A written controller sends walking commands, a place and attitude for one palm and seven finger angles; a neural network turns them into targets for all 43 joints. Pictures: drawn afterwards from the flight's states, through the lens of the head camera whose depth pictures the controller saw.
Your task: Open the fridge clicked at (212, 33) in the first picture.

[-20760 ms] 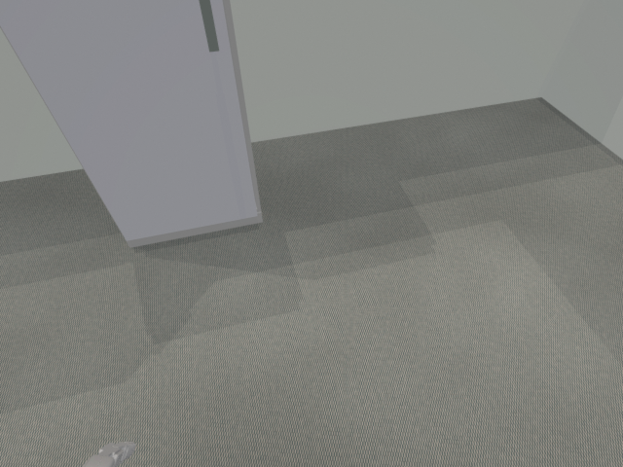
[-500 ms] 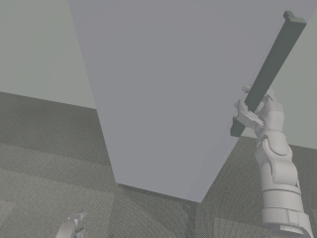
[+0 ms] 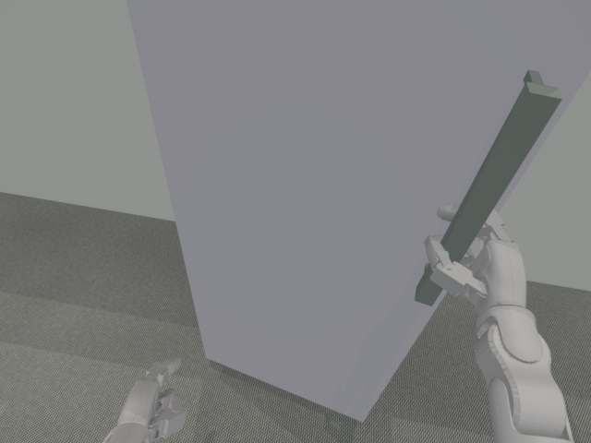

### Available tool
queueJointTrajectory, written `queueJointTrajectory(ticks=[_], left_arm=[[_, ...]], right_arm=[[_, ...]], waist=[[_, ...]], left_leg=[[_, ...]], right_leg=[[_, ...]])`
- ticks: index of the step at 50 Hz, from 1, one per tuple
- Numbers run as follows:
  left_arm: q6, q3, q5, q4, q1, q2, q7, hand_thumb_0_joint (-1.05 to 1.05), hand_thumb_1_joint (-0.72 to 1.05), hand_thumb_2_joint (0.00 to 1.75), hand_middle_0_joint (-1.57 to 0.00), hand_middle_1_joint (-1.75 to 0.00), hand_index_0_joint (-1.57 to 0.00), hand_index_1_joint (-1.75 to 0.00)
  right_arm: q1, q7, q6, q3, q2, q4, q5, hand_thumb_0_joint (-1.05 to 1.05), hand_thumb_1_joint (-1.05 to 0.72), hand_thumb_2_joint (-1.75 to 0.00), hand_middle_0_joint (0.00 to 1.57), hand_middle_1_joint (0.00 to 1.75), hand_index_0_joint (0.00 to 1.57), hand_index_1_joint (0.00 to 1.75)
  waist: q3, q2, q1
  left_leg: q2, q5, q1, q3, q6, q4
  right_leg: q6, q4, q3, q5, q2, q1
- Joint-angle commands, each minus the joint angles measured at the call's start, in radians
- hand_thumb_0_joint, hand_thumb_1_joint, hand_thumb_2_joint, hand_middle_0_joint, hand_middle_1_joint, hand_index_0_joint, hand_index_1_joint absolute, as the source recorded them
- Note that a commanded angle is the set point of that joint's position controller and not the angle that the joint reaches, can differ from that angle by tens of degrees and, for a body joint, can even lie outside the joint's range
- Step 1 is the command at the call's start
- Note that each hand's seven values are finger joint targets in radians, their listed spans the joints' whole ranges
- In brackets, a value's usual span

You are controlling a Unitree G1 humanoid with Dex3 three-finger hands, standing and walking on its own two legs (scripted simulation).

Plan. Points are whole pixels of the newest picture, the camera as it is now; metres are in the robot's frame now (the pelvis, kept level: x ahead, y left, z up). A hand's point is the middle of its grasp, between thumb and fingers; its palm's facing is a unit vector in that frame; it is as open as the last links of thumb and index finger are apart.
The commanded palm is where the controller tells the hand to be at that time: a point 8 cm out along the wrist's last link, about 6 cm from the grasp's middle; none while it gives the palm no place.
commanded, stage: walk backward, drawing the door open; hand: right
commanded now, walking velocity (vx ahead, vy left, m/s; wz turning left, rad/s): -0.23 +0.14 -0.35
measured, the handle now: (468, 208) +0.36 -0.18 +0.20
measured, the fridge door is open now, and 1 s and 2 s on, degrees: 11 42 68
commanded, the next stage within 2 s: stop walking and hold the door back in 1.84 s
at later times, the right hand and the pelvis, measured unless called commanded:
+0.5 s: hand (398, 355) +0.19 -0.08 +0.15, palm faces +0.04 +0.99 -0.16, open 7.1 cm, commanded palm +0.15 -0.12 +0.15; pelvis -0.10 +0.04 +0.00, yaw -4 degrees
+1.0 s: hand (298, 433) +0.11 +0.02 +0.15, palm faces +0.19 +0.97 -0.14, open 7.1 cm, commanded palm +0.07 -0.02 +0.15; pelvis -0.11 +0.18 -0.01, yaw -26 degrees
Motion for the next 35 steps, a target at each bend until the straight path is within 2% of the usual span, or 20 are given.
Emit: queueJointTrajectory(ticks=[1,2,5,8,9,10,12,14,17,18,20,21,24,27,29,31,32,33,34,35], left_arm=[[-0.007,0.043,0.023,-0.144,-0.110,0.101,0.023,0.00,0.90,0.90,-0.20,-0.30,-0.20,-0.30],[0.000,0.047,0.024,-0.148,-0.109,0.102,0.024,0.00,0.90,0.90,-0.20,-0.30,-0.20,-0.30],[0.012,0.048,0.026,-0.167,-0.105,0.087,0.016,0.00,0.90,0.90,-0.20,-0.30,-0.20,-0.30],[0.017,0.047,0.026,-0.179,-0.103,0.079,0.013,0.00,0.90,0.90,-0.20,-0.30,-0.20,-0.30],[0.017,0.045,0.027,-0.183,-0.104,0.069,0.012,0.00,0.90,0.90,-0.20,-0.30,-0.20,-0.30],[0.015,0.046,0.028,-0.183,-0.103,0.068,0.012,0.00,0.90,0.90,-0.20,-0.30,-0.20,-0.30],[0.012,0.051,0.026,-0.179,-0.097,0.065,0.014,0.00,0.90,0.90,-0.20,-0.30,-0.20,-0.30],[0.004,0.049,0.025,-0.176,-0.107,0.054,0.016,0.00,0.90,0.90,-0.20,-0.30,-0.20,-0.30],[-0.013,0.057,0.028,-0.159,-0.121,0.058,0.026,0.00,0.90,0.90,-0.20,-0.30,-0.20,-0.30],[-0.019,0.055,0.030,-0.155,-0.127,0.051,0.029,0.00,0.90,0.90,-0.20,-0.30,-0.20,-0.30],[-0.031,0.055,0.033,-0.142,-0.145,0.044,0.035,0.00,0.90,0.90,-0.20,-0.30,-0.20,-0.30],[-0.036,0.059,0.033,-0.136,-0.158,0.042,0.037,0.00,0.90,0.90,-0.20,-0.30,-0.20,-0.30],[-0.054,0.065,0.029,-0.114,-0.165,0.030,0.042,0.00,0.90,0.90,-0.20,-0.30,-0.20,-0.30],[-0.085,0.073,0.030,-0.065,-0.145,0.024,0.049,0.00,0.90,0.90,-0.20,-0.30,-0.20,-0.30],[-0.105,0.069,0.039,-0.044,-0.131,0.012,0.059,0.00,0.90,0.90,-0.20,-0.30,-0.20,-0.30],[-0.120,0.075,0.040,-0.032,-0.128,0.010,0.063,0.00,0.90,0.90,-0.20,-0.30,-0.20,-0.30],[-0.131,0.080,0.040,-0.026,-0.139,0.013,0.066,0.00,0.90,0.90,-0.20,-0.30,-0.20,-0.30],[-0.146,0.073,0.041,-0.034,-0.125,0.008,0.069,0.00,0.90,0.90,-0.20,-0.30,-0.20,-0.30],[-0.166,0.070,0.047,-0.040,-0.118,0.007,0.070,0.00,0.90,0.90,-0.20,-0.30,-0.20,-0.30],[-0.188,0.068,0.054,-0.040,-0.086,0.011,0.071,0.00,0.90,0.90,-0.20,-0.30,-0.20,-0.30]], right_arm=[[-0.169,-0.046,-0.220,0.000,-0.174,-0.254,-0.080,0.00,-0.90,-0.90,0.45,1.40,0.45,1.40],[-0.186,-0.053,-0.245,-0.009,-0.199,-0.309,-0.084,0.00,-0.90,-0.90,0.45,1.40,0.45,1.40],[-0.131,-0.065,-0.277,0.008,-0.176,-0.371,-0.085,0.00,-0.90,-0.90,0.45,1.40,0.45,1.40],[-0.096,-0.074,-0.288,0.019,-0.168,-0.399,-0.089,0.00,-0.90,-0.90,0.45,1.40,0.45,1.40],[-0.085,-0.074,-0.293,0.041,-0.147,-0.409,-0.091,0.00,-0.90,-0.90,0.45,1.40,0.45,1.40],[-0.079,-0.075,-0.295,0.039,-0.152,-0.412,-0.093,0.00,-0.90,-0.90,0.45,1.40,0.45,1.40],[-0.082,-0.074,-0.302,0.045,-0.154,-0.432,-0.096,0.00,-0.90,-0.90,0.45,1.40,0.45,1.40],[-0.090,-0.070,-0.305,0.074,-0.127,-0.443,-0.095,0.00,-0.90,-0.90,0.45,1.40,0.45,1.40],[-0.101,-0.065,-0.302,0.076,-0.137,-0.465,-0.090,0.00,-0.90,-0.90,0.45,1.40,0.45,1.40],[-0.096,-0.062,-0.303,0.093,-0.118,-0.462,-0.088,0.00,-0.90,-0.90,0.45,1.40,0.45,1.40],[-0.095,-0.058,-0.301,0.106,-0.107,-0.468,-0.085,0.00,-0.90,-0.90,0.45,1.40,0.45,1.40],[-0.089,-0.058,-0.298,0.113,-0.100,-0.472,-0.088,0.00,-0.90,-0.90,0.45,1.40,0.45,1.40],[-0.097,-0.057,-0.293,0.126,-0.098,-0.511,-0.093,0.00,-0.90,-0.90,0.45,1.40,0.45,1.40],[-0.098,-0.061,-0.280,0.126,-0.111,-0.563,-0.096,0.00,-0.90,-0.90,0.45,1.40,0.45,1.40],[-0.067,-0.062,-0.270,0.143,-0.094,-0.569,-0.099,0.00,-0.90,-0.90,0.45,1.40,0.45,1.40],[-0.068,-0.059,-0.266,0.151,-0.085,-0.594,-0.104,0.00,-0.90,-0.90,0.45,1.40,0.45,1.40],[-0.063,-0.055,-0.266,0.150,-0.091,-0.596,-0.106,0.00,-0.90,-0.90,0.45,1.40,0.45,1.40],[-0.081,-0.047,-0.272,0.175,-0.068,-0.602,-0.116,0.00,-0.90,-0.90,0.45,1.40,0.45,1.40],[-0.080,-0.037,-0.281,0.183,-0.057,-0.590,-0.122,0.00,-0.90,-0.90,0.45,1.40,0.45,1.40],[-0.086,-0.027,-0.293,0.200,-0.042,-0.590,-0.121,0.00,-0.90,-0.90,0.45,1.40,0.45,1.40]], waist=[[-0.129,0.081,0.009],[-0.158,0.053,0.012],[-0.227,-0.016,0.022],[-0.222,-0.019,0.029],[-0.219,-0.014,0.033],[-0.208,-0.011,0.036],[-0.209,0.015,0.044],[-0.174,0.002,0.053],[-0.122,-0.035,0.059],[-0.104,-0.048,0.060],[-0.087,-0.041,0.055],[-0.078,-0.034,0.051],[-0.090,-0.004,0.054],[-0.124,0.071,0.064],[-0.095,0.094,0.069],[-0.078,0.134,0.065],[-0.062,0.147,0.060],[-0.020,0.158,0.061],[0.013,0.153,0.061],[0.031,0.116,0.075]], left_leg=[[0.061,0.780,-0.133,0.015,-0.070,-0.027],[0.056,0.756,-0.133,0.027,-0.070,0.000],[0.026,0.636,-0.150,0.035,-0.066,0.044],[0.018,0.551,-0.153,0.040,-0.058,0.034],[0.020,0.540,-0.154,0.042,-0.058,0.024],[0.024,0.543,-0.159,0.042,-0.059,0.015],[0.026,0.516,-0.150,0.052,-0.060,0.016],[0.014,0.407,-0.174,0.049,-0.059,0.012],[-0.016,0.210,-0.185,0.032,-0.058,0.006],[-0.019,0.152,-0.176,0.023,-0.055,0.008],[-0.023,0.058,-0.137,0.011,-0.045,-0.003],[-0.019,0.022,-0.127,0.008,-0.039,-0.028],[0.011,-0.055,-0.154,0.019,-0.022,-0.094],[0.086,-0.093,-0.253,0.038,0.020,-0.126],[0.118,-0.098,-0.306,0.048,0.041,-0.120],[0.167,-0.092,-0.290,0.050,0.068,-0.126],[0.191,-0.075,-0.304,0.044,0.078,-0.139],[0.217,0.008,-0.275,0.072,0.102,-0.106],[0.222,0.107,-0.258,0.095,0.117,-0.053],[0.197,0.198,-0.266,0.127,0.118,0.066]], right_leg=[[-0.075,0.063,0.019,0.549,-0.006,0.219],[-0.075,0.055,0.029,0.624,-0.015,0.258],[-0.077,0.051,0.056,0.782,-0.044,0.335],[-0.068,0.045,0.070,0.781,-0.056,0.319],[-0.066,0.043,0.074,0.760,-0.054,0.312],[-0.061,0.043,0.073,0.737,-0.051,0.294],[-0.054,0.038,0.079,0.676,-0.045,0.268],[-0.051,0.000,0.109,0.575,-0.049,0.226],[-0.060,-0.105,0.189,0.329,-0.066,0.138],[-0.068,-0.140,0.218,0.233,-0.077,0.090],[-0.073,-0.200,0.260,0.060,-0.079,0.003],[-0.068,-0.211,0.249,-0.006,-0.071,-0.024],[-0.031,-0.160,0.178,-0.051,-0.013,0.002],[0.009,0.019,0.102,0.014,0.048,0.086],[0.016,0.120,0.089,0.022,0.059,0.054],[0.028,0.271,0.050,-0.014,0.077,-0.026],[0.030,0.360,0.038,-0.063,0.075,-0.056],[0.024,0.409,0.017,-0.090,0.058,-0.099],[0.013,0.385,0.017,-0.099,0.031,-0.113],[-0.003,0.272,0.050,-0.065,-0.003,-0.066]])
